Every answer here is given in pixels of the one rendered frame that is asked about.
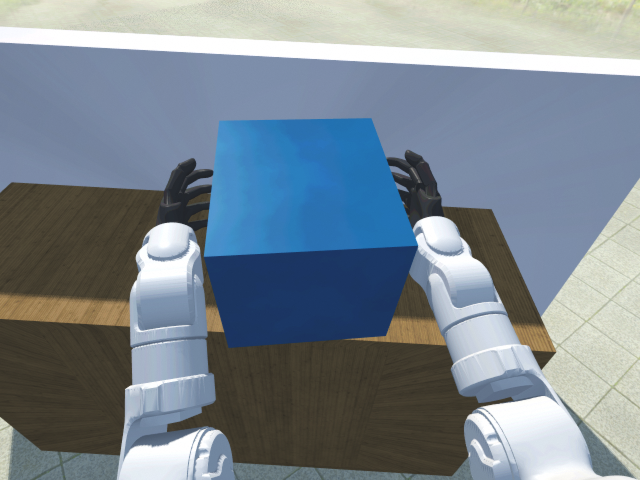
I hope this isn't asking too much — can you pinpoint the left robot forearm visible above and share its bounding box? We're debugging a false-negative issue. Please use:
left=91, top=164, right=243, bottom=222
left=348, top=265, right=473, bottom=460
left=117, top=223, right=216, bottom=480

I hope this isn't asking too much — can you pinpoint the right robot forearm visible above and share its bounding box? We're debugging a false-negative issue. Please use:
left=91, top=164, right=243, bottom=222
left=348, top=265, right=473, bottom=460
left=409, top=216, right=593, bottom=469

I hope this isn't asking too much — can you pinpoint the carton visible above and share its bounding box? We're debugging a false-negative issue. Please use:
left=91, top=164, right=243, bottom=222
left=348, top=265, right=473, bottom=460
left=204, top=118, right=418, bottom=348

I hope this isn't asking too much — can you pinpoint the robot right upper arm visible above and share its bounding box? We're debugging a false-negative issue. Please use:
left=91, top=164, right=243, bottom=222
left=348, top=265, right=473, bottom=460
left=464, top=395, right=637, bottom=480

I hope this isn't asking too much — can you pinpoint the pedestal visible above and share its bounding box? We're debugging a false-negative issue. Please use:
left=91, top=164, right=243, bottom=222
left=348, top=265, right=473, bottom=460
left=0, top=182, right=556, bottom=476

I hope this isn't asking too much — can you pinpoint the right robot hand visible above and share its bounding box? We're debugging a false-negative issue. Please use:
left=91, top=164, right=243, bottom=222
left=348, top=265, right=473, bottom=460
left=386, top=150, right=444, bottom=230

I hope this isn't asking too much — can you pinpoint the robot left upper arm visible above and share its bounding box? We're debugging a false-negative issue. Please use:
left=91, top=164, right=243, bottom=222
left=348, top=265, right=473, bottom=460
left=119, top=426, right=235, bottom=480

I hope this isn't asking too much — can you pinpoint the left robot hand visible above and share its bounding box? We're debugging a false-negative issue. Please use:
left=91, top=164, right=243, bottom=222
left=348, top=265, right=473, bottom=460
left=156, top=158, right=213, bottom=232

